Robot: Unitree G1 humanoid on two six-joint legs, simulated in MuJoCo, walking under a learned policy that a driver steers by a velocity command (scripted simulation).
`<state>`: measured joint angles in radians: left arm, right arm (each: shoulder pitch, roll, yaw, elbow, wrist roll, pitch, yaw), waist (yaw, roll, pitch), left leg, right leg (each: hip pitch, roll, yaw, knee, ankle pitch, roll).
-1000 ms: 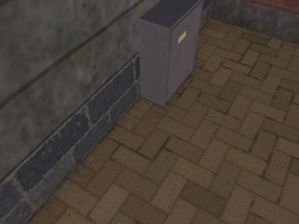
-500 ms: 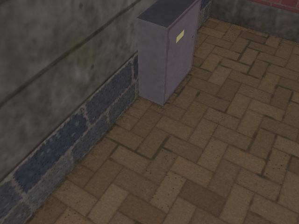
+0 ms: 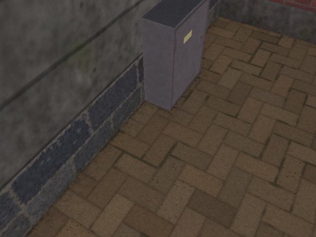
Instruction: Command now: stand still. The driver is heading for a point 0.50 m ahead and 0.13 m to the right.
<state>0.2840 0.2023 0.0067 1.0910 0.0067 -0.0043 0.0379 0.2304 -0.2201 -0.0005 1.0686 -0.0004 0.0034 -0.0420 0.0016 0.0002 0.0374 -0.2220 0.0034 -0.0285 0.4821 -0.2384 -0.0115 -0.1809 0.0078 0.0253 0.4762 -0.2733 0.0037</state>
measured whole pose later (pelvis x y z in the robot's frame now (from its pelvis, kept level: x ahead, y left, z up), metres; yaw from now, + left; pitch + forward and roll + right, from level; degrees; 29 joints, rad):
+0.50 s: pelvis +0.10 +0.02 +0.00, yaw +0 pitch +1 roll +0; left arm 0.33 0.24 0.03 0.97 -0.04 -0.11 -0.02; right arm 0.41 -0.21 -0.02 1.03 0.00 -0.12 0.01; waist -0.02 -0.03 -0.03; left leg -0.11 -0.03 0.01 0.43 -0.35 0.04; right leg -0.46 0.00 0.03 1.18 -0.39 -0.06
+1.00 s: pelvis +0.36 -0.05 +0.00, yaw -13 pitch +1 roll -1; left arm 0.20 0.26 0.04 0.83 0.02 -0.09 -0.05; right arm 0.22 -0.28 -0.02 0.80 0.00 -0.11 -0.02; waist 0.01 0.02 0.06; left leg -0.60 0.09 -0.05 1.24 -0.36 -0.03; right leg -0.29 0.13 0.00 0.41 -0.14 -0.12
